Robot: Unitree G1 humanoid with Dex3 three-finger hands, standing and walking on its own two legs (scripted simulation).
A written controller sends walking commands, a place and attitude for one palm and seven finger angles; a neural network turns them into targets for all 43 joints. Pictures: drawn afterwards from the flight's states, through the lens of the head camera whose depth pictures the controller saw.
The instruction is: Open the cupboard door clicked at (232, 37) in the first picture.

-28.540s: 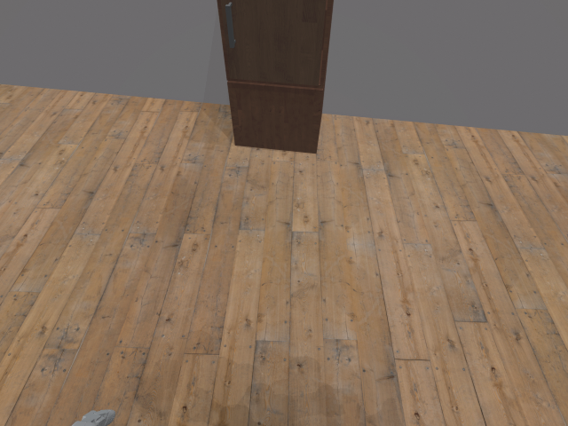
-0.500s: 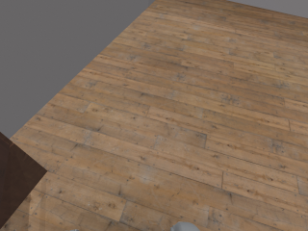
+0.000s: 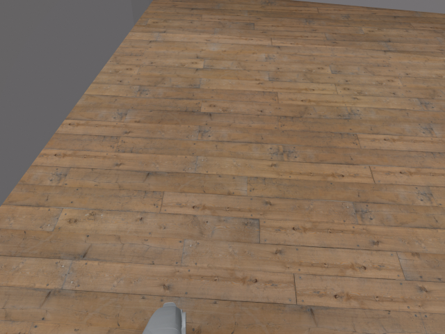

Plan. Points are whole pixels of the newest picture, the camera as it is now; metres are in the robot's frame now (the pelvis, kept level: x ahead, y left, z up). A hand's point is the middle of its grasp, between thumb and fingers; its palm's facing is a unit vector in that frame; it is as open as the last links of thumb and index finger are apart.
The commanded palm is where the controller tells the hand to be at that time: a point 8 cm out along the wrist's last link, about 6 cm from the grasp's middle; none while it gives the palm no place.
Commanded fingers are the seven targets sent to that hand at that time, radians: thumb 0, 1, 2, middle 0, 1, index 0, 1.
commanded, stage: walk to a spot facing it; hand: left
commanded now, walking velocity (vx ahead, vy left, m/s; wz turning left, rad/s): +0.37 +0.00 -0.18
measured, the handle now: out of the picture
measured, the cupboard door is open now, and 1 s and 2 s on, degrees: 41 41 41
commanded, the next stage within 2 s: turn to face it in 0.56 s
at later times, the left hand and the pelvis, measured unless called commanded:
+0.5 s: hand (167, 217) +0.39 +0.16 -0.17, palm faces -0.19 -0.96 -0.21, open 7.4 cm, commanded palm none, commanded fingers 0.00 0.90 0.90 -0.20 -0.30 -0.20 -0.30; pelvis +0.27 -0.01 -0.01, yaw -10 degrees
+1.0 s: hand (187, 177) +0.54 +0.12 -0.20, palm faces -0.03 -0.98 -0.19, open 7.4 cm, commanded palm none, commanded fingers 0.00 0.90 0.90 -0.20 -0.30 -0.20 -0.30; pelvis +0.48 -0.06 -0.02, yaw -3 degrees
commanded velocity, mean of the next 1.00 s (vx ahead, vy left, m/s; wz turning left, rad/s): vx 0.21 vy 0.00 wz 0.07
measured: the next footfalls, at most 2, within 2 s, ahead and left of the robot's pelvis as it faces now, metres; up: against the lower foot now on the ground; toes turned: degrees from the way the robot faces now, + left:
left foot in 0.14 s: +0.23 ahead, +0.14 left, +0.00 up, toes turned +4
right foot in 0.52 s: +0.37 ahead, -0.15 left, +0.00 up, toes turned -17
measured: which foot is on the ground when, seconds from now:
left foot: up 0.00-0.12, down 0.14-0.52, up 0.54-0.86, down 0.88-1.00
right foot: down 0.00-0.14, up 0.16-0.50, down 0.52-0.88, up 0.90-1.00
